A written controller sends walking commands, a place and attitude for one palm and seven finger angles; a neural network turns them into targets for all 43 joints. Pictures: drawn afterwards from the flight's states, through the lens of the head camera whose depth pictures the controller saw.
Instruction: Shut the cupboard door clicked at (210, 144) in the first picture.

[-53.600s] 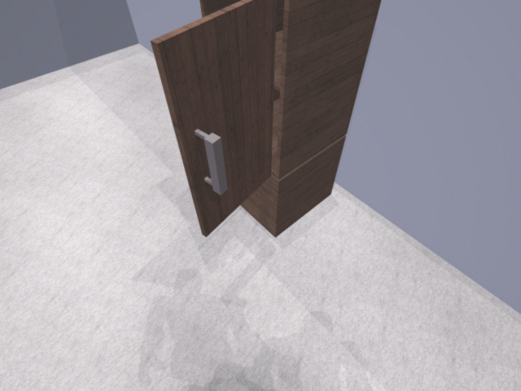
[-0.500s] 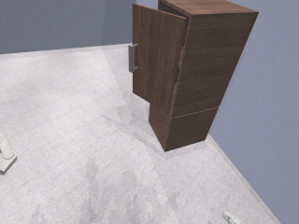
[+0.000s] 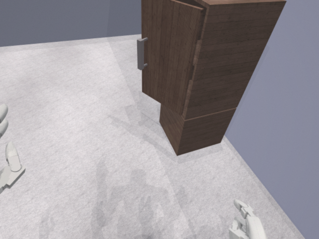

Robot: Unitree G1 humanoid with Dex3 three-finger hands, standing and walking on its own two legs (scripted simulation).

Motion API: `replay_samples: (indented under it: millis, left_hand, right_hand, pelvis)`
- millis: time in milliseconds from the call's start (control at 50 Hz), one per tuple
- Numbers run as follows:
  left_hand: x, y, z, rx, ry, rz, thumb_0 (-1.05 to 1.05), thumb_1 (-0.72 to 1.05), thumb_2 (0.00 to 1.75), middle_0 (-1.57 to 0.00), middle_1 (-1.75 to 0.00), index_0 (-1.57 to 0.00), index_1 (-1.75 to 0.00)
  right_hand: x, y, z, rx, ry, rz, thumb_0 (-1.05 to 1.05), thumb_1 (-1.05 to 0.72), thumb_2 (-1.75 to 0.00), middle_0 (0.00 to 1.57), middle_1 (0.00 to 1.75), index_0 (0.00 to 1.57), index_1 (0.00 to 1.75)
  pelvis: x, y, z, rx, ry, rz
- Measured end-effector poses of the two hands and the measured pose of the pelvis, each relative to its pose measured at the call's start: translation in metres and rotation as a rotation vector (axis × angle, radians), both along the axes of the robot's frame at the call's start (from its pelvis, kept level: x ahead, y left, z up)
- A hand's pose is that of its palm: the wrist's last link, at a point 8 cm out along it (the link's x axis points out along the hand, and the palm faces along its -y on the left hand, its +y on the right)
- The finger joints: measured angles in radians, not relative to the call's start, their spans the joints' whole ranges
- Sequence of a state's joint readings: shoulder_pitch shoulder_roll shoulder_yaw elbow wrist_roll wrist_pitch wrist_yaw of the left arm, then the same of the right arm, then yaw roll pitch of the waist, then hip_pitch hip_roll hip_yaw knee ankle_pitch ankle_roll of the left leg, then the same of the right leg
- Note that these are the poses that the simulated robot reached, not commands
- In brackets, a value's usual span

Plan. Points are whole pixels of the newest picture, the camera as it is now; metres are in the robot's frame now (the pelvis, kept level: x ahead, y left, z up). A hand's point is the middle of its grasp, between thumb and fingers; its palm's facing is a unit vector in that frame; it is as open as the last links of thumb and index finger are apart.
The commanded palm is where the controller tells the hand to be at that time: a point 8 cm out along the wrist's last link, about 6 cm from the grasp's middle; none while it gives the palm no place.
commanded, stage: let the arm hang, fingers relaxed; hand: left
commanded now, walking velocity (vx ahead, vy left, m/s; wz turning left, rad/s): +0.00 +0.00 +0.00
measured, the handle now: (143, 53) +1.05 +0.12 -0.04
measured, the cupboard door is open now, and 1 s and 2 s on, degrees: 28 28 28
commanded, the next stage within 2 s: look to check the result in 1.18 s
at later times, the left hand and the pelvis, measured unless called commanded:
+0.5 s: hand out of the picture -0.08 +0.18 -0.18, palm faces +0.04 -0.99 -0.14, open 7.2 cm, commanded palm none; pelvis -0.03 +0.01 +0.01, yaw +2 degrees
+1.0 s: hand out of the picture -0.03 +0.21 -0.17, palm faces +0.03 -0.97 -0.24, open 7.4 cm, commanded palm none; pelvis -0.04 +0.01 +0.01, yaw +1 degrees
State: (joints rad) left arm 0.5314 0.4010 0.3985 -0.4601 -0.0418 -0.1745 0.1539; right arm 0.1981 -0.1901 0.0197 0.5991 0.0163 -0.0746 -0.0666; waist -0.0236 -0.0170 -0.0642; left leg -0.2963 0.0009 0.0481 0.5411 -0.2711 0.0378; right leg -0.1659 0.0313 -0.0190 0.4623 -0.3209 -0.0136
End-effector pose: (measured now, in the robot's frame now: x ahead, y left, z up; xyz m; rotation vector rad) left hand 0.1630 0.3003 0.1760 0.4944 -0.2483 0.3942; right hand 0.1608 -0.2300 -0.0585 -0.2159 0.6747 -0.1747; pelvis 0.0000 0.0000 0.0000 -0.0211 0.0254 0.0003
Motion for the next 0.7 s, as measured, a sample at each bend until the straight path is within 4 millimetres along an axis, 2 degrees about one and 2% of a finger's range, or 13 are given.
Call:
replay_samples:
  millis: [80, 100, 120, 180, 220, 280, 320, 360, 440, 500, 540, 620, 700]
  left_hand:
    - [-0.004, 0.002, 0.002, 0.02, 0.014, -0.008, 0.01, 0.89, 0.9, -0.22, -0.3, -0.21, -0.3]
    - [-0.003, 0.003, -0.005, 0.024, 0.04, -0.013, 0.01, 0.89, 0.9, -0.22, -0.3, -0.21, -0.3]
    - [0.001, 0.006, -0.021, 0.01, 0.11, -0.015, 0.01, 0.89, 0.9, -0.21, -0.3, -0.21, -0.3]
    - [0.007, 0.012, -0.104, -0.124, 0.454, 0.019, 0.0, 0.9, 0.9, -0.21, -0.3, -0.2, -0.3]
    - [-0.007, 0.005, -0.167, -0.226, 0.712, 0.041, 0.0, 0.9, 0.9, -0.2, -0.3, -0.2, -0.3]
    - [-0.05, -0.019, -0.246, -0.356, 1.053, 0.045, 0.01, 0.91, 0.9, -0.2, -0.3, -0.19, -0.3]
    - [-0.088, -0.041, -0.283, -0.437, 1.233, 0.044, 0.01, 0.91, 0.9, -0.2, -0.3, -0.19, -0.3]
    - [-0.128, -0.062, -0.308, -0.517, 1.38, 0.048, 0.01, 0.91, 0.9, -0.2, -0.3, -0.2, -0.3]
    - [-0.199, -0.072, -0.328, -0.615, 1.567, 0.144, 0.01, 0.96, 0.9, -0.21, -0.3, -0.2, -0.3]
    - [-0.241, -0.072, -0.328, -0.649, 1.667, 0.203, 0.01, 0.96, 0.9, -0.21, -0.3, -0.2, -0.3]
    - [-0.263, -0.07, -0.324, -0.655, 1.713, 0.24, 0.01, 0.95, 0.9, -0.21, -0.3, -0.2, -0.3]
    - [-0.286, -0.061, -0.316, -0.64, 1.761, 0.294, 0.01, 0.93, 0.9, -0.21, -0.3, -0.2, -0.3]
    - [-0.286, -0.052, -0.311, -0.609, 1.748, 0.314, 0.01, 0.92, 0.9, -0.21, -0.3, -0.2, -0.3]
  right_hand:
    - [0.006, 0.006, 0.004, 0.01, -0.017, 0.01, 0.01, -0.9, -0.9, 0.2, 0.3, 0.2, 0.3]
    - [0.007, 0.007, 0.001, 0.018, -0.019, 0.032, 0.01, -0.9, -0.9, 0.2, 0.3, 0.2, 0.3]
    - [0.007, 0.007, -0.004, 0.021, -0.007, 0.065, 0.01, -0.9, -0.9, 0.2, 0.3, 0.2, 0.3]
    - [0.002, 0.002, -0.025, 0.018, 0.075, 0.115, 0.01, -0.9, -0.9, 0.2, 0.3, 0.2, 0.3]
    - [-0.01, -0.003, -0.036, 0.015, 0.136, 0.109, 0.01, -0.9, -0.9, 0.21, 0.3, 0.2, 0.3]
    - [-0.039, -0.011, -0.045, 0.0, 0.235, 0.078, 0.01, -0.9, -0.9, 0.21, 0.3, 0.2, 0.3]
    - [-0.065, -0.017, -0.048, -0.016, 0.317, 0.052, 0.01, -0.9, -0.9, 0.2, 0.3, 0.2, 0.3]
    - [-0.094, -0.022, -0.05, -0.032, 0.412, 0.022, 0.01, -0.9, -0.9, 0.2, 0.3, 0.2, 0.3]
    - [-0.151, -0.026, -0.052, -0.051, 0.604, -0.034, 0.01, -0.9, -0.9, 0.2, 0.3, 0.2, 0.3]
    - [-0.186, -0.024, -0.055, -0.048, 0.714, -0.066, 0.01, -0.9, -0.9, 0.2, 0.3, 0.2, 0.3]
    - [-0.204, -0.021, -0.057, -0.036, 0.762, -0.082, 0.01, -0.9, -0.9, 0.2, 0.3, 0.2, 0.3]
    - [-0.223, -0.011, -0.063, -0.003, 0.801, -0.101, 0.01, -0.9, -0.9, 0.2, 0.3, 0.2, 0.3]
    - [-0.225, 0.0, -0.071, 0.035, 0.788, -0.102, 0.01, -0.9, -0.9, 0.2, 0.3, 0.2, 0.3]
  pelvis:
    - [0.0, 0.001, 0.001, -0.001, 0.008, -0.001]
    - [-0.002, 0.002, 0.0, -0.003, 0.01, 0.005]
    - [-0.004, 0.004, -0.001, -0.004, 0.011, 0.01]
    - [-0.011, 0.01, -0.003, -0.002, 0.007, 0.015]
    - [-0.016, 0.013, -0.004, 0.002, -0.002, 0.015]
    - [-0.021, 0.013, -0.003, 0.012, -0.019, 0.012]
    - [-0.023, 0.011, -0.002, 0.014, -0.03, 0.012]
    - [-0.025, 0.01, 0.0, 0.014, -0.037, 0.014]
    - [-0.027, 0.006, 0.004, 0.007, -0.043, 0.023]
    - [-0.029, 0.006, 0.006, 0.003, -0.046, 0.028]
    - [-0.03, 0.007, 0.006, 0.001, -0.049, 0.029]
    - [-0.034, 0.009, 0.007, 0.0, -0.056, 0.026]
    - [-0.037, 0.011, 0.007, 0.002, -0.06, 0.022]
